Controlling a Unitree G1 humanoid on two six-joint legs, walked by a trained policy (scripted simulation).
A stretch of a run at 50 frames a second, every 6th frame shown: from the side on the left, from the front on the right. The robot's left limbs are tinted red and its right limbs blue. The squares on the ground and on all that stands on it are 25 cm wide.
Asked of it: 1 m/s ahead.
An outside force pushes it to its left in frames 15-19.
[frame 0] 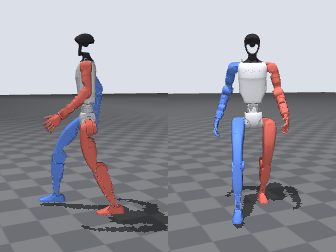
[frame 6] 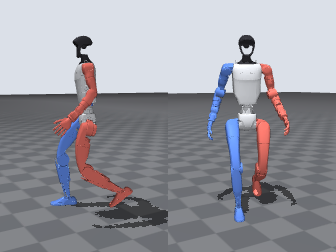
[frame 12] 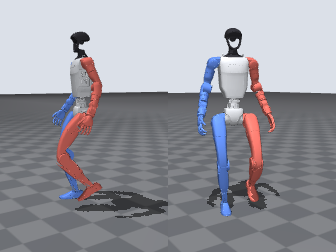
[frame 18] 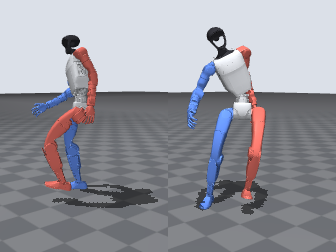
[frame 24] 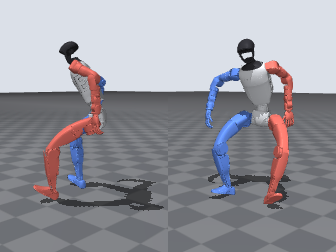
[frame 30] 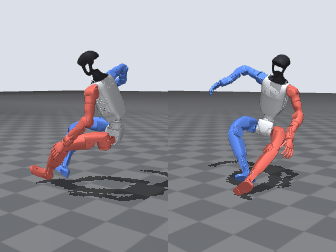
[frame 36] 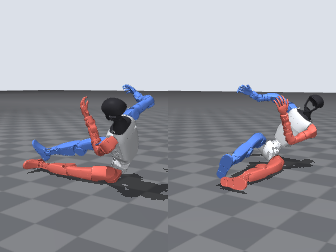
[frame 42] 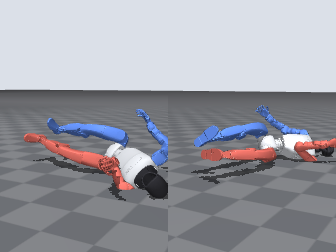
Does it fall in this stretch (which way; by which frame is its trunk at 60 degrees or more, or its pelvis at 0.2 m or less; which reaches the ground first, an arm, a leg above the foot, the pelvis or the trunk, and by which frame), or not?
yes: goes over to its left; its pelvis at 0.2 m or less by frame 36; the left leg reaches the ground first, by frame 36
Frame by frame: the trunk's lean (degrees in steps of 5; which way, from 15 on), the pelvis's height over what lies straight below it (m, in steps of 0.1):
0: 0, 0.8
6: 5, 0.7
12: 0, 0.8
18: 25 to its right, 0.8
24: 30 forward, 0.7
30: 30 forward and to its left, 0.5
36: 40 to its left, 0.2
42: 100 to its left, 0.1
